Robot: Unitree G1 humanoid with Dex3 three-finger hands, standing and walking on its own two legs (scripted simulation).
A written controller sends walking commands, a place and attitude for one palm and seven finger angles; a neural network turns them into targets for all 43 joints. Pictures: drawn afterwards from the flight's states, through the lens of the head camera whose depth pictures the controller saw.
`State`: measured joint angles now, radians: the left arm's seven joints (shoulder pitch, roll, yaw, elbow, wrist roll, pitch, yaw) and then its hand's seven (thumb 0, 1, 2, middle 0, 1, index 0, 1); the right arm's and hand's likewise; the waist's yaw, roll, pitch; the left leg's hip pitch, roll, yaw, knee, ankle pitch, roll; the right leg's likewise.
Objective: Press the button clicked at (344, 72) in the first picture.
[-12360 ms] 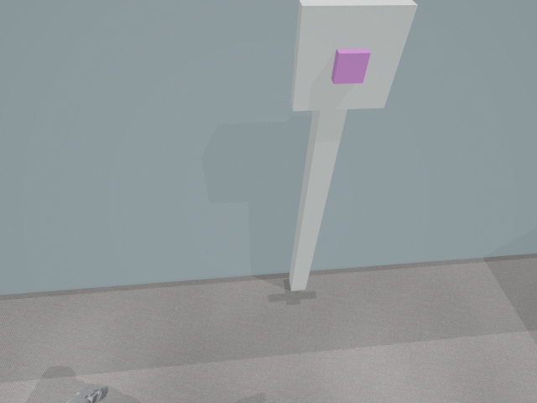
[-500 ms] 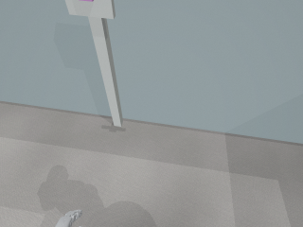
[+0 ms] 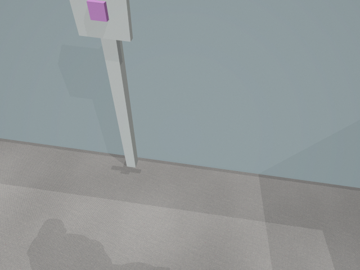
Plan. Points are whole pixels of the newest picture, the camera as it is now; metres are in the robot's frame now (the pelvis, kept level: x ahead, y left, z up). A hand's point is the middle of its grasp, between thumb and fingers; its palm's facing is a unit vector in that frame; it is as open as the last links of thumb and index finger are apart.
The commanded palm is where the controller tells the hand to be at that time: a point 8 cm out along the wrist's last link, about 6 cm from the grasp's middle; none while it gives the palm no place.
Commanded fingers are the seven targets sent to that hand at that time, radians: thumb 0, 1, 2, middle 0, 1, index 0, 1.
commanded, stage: take the last steps up to it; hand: left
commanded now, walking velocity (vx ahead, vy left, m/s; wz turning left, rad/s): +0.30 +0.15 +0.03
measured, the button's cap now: (98, 10) +0.81 +0.35 +0.21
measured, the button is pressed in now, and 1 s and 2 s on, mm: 0 0 0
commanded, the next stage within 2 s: come to a stop and stand still in 0.80 s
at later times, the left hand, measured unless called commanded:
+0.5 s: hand (125, 227) +0.26 +0.17 -0.16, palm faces -0.03 -0.98 -0.20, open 7.4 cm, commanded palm none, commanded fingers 0.00 0.90 0.90 -0.20 -0.30 -0.20 -0.30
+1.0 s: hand (90, 238) +0.23 +0.26 -0.19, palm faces +0.14 -0.97 -0.18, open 7.4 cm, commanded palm none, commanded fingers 0.00 0.90 0.90 -0.20 -0.30 -0.20 -0.30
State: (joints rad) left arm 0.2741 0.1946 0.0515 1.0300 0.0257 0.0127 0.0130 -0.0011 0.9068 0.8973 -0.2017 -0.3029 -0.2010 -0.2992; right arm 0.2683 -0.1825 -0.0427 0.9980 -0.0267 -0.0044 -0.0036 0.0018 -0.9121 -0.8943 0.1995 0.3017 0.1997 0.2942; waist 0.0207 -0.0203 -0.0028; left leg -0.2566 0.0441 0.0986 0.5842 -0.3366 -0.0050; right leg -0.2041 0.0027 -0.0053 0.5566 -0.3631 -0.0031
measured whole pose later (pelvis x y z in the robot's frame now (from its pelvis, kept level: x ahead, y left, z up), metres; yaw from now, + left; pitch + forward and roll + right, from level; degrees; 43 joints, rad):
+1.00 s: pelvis +0.30 +0.09 +0.00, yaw +2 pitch -1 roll -1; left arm 0.37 0.18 0.04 1.14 0.02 0.00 0.04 0.00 0.91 0.90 -0.20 -0.30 -0.20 -0.30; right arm 0.16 -0.17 -0.03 0.99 -0.02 -0.04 0.00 0.00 -0.91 -0.89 0.20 0.30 0.20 0.29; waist 0.07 -0.04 0.07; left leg -0.36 0.08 0.15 0.63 -0.25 0.03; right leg -0.22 -0.12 -0.06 0.82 -0.55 0.06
